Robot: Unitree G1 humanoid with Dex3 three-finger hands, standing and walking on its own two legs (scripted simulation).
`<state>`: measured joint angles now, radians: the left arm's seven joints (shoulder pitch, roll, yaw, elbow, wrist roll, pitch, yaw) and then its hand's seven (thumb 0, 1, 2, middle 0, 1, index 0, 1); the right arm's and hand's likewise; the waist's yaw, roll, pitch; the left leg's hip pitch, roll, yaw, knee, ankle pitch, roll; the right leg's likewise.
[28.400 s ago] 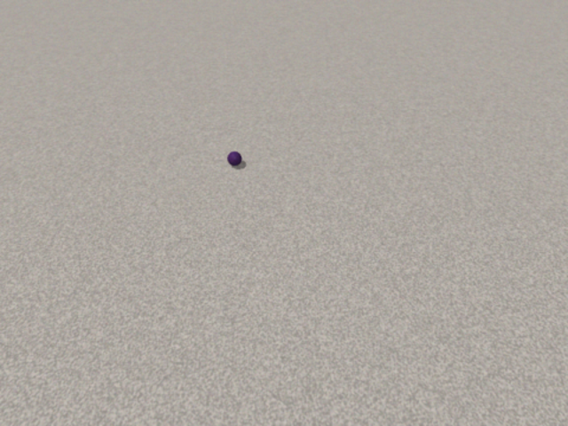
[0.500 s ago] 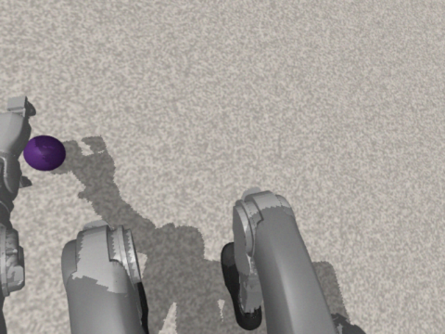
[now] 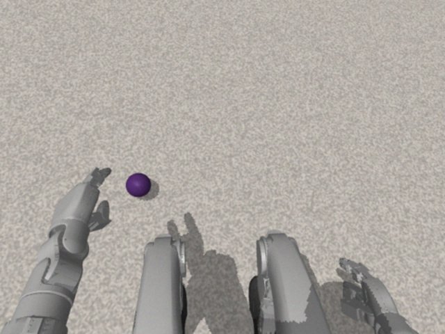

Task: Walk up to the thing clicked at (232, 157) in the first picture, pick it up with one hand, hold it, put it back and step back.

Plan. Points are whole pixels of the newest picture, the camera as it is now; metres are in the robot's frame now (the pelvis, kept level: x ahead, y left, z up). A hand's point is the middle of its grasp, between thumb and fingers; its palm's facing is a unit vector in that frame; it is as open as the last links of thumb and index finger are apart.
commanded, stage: home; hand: left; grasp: from above
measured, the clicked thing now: (138, 185) +0.51 +0.26 -0.44
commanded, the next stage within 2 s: none
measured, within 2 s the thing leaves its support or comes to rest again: neither
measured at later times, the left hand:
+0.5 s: hand (70, 254) +0.25 +0.20 +0.10, palm faces +0.09 -0.97 -0.24, open 7.4 cm
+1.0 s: hand (24, 283) +0.22 +0.19 +0.18, palm faces +0.14 -0.97 -0.18, open 7.4 cm
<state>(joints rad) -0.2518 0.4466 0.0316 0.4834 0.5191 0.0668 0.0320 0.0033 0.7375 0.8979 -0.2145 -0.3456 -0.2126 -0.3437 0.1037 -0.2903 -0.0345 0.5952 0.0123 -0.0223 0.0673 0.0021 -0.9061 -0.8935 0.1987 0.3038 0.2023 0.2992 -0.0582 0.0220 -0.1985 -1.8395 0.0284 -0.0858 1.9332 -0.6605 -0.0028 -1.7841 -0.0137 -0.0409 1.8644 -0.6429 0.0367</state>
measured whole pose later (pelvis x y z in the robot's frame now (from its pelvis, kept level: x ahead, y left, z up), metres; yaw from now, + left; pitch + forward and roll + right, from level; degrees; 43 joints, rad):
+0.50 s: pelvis +0.05 +0.00 +0.18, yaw +3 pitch +19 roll -4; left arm 0.30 0.25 0.04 0.00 -0.04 0.42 0.08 0.01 0.90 0.90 -0.20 -0.30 -0.20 -0.30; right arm 0.23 -0.19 0.07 0.53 0.04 -0.14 -0.13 0.01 -0.90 -0.89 0.20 0.30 0.21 0.30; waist -0.06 0.03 -0.18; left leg -1.07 0.04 -0.07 1.30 -0.56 -0.02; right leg -1.02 -0.01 -0.06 1.22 -0.54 0.02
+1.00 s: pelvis +0.08 +0.00 +0.23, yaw +5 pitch +11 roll -3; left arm 0.51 0.22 0.03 -0.14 -0.06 0.46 0.02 0.01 0.91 0.90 -0.20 -0.30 -0.20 -0.30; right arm 0.28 -0.22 0.04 0.50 0.01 -0.23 -0.18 0.01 -0.90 -0.89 0.20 0.30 0.20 0.30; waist -0.03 0.04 -0.17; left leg -0.71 0.03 -0.06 1.02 -0.50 -0.01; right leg -0.65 -0.02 -0.07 0.95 -0.48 0.02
